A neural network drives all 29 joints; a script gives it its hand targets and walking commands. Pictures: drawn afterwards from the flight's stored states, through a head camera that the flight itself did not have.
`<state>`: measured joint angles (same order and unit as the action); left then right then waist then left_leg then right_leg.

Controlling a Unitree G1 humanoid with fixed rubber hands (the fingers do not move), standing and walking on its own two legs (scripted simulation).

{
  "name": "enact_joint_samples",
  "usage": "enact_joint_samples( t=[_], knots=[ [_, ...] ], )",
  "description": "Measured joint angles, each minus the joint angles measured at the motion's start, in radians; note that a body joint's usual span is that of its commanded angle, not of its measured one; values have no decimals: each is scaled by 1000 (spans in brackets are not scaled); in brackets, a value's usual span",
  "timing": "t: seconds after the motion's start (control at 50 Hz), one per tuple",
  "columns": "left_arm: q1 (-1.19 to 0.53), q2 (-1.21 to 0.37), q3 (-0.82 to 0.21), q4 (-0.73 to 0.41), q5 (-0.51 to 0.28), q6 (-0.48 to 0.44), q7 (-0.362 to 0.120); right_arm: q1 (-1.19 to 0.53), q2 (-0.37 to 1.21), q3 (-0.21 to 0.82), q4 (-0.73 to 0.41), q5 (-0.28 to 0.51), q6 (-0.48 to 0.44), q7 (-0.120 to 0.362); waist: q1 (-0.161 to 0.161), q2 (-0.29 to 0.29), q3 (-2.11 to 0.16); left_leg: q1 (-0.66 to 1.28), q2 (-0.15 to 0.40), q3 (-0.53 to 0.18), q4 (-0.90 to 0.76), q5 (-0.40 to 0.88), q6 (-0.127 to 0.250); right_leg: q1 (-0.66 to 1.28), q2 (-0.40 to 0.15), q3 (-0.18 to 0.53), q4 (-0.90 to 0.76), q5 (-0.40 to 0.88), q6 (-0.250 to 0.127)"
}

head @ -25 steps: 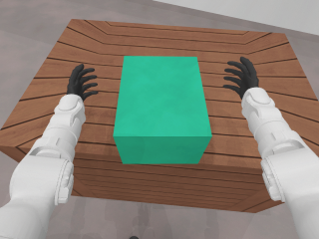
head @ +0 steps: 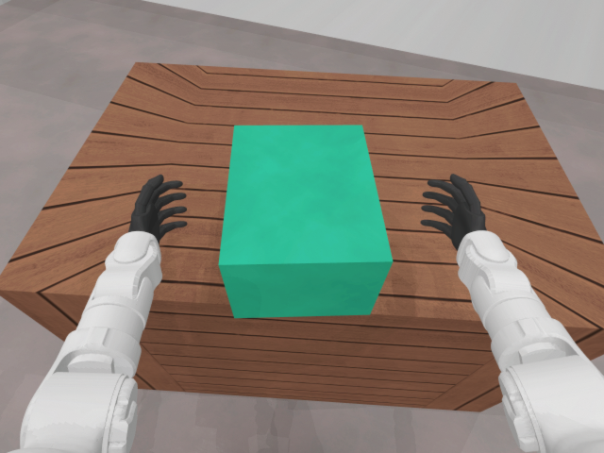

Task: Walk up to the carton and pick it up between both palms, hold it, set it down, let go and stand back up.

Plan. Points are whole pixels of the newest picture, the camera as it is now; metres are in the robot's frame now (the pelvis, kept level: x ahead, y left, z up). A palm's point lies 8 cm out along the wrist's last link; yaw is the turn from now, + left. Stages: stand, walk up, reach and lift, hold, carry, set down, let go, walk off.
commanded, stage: set down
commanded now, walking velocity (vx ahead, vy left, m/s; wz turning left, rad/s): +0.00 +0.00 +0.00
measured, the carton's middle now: (300, 218) +0.48 +0.06 -0.02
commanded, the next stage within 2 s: none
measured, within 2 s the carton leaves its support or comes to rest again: neither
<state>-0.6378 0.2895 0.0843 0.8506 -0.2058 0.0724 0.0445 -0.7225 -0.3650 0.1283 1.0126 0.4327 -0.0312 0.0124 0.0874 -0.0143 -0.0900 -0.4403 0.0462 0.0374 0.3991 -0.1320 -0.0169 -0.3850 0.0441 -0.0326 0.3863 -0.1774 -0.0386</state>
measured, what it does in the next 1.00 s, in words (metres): stands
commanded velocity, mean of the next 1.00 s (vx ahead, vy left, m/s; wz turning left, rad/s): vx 0.00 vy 0.00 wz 0.00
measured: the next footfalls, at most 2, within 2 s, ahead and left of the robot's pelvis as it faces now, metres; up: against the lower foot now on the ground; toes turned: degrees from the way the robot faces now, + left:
none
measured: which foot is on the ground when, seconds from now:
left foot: down 0.00-1.00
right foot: down 0.00-1.00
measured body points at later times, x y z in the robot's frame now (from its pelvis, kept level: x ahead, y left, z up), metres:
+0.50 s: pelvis +0.01 -0.01 +0.00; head +0.03 +0.01 +0.45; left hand +0.33 +0.26 +0.03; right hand +0.38 -0.19 +0.04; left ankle +0.03 +0.13 -0.74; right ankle +0.00 -0.09 -0.74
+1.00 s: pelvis +0.02 +0.00 +0.01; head +0.02 +0.01 +0.45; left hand +0.26 +0.24 +0.00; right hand +0.28 -0.21 +0.00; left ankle +0.03 +0.13 -0.74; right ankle +0.00 -0.09 -0.74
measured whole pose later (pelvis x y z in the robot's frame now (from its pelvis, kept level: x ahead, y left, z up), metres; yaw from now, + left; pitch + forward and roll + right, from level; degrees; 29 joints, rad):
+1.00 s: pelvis +0.02 +0.00 +0.01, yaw +0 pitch -1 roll +0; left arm 0.08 0.17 0.09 0.40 -0.11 -0.12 0.07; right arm 0.04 -0.27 0.08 0.57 0.32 -0.26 0.06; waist 0.04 -0.03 0.00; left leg -0.16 0.03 0.05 0.35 -0.17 -0.02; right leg -0.11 0.03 -0.02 0.35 -0.22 -0.04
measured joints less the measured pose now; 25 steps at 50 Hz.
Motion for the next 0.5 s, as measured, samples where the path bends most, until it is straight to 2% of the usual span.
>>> enact_joint_samples(
  t=[0.1, 0.24, 0.32, 0.4, 0.5],
  knots=[
    [86, -10, -8, -125, -25, -18, 31, 83, 32, -39, -134, -37, -7, 3, -13, -15, -9, -34, 4, -3, 12, 1, -6, -36, 4, -3, 16, -2, -5],
    [167, -33, 41, -239, 37, 28, 7, 144, 41, -22, -196, -31, -13, -3, -20, -12, -1, 32, 7, 0, -6, -2, -9, 30, 8, 1, -5, -1, -7],
    [201, -34, 66, -251, 58, 30, -8, 185, 42, -25, -205, -47, -16, -10, -20, -11, 17, 91, 0, -1, -25, -1, -7, 83, 1, 0, -8, -11, -7],
    [233, -29, 50, -221, 44, 8, -13, 234, 53, -43, -196, -71, -18, -5, -21, -13, 25, 125, -7, -5, -37, -1, -6, 115, -5, -5, -8, -20, -8],
    [323, -42, 40, -252, 46, -35, -13, 334, 81, -37, -261, -77, -48, -8, -26, -17, 54, 153, -9, -8, -38, -8, -5, 144, -7, -7, -10, -28, -6]
  ],
)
